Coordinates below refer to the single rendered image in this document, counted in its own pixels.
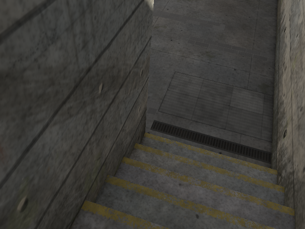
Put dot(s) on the stairs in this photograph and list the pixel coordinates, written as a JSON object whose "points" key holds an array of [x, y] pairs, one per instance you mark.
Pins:
{"points": [[166, 184]]}

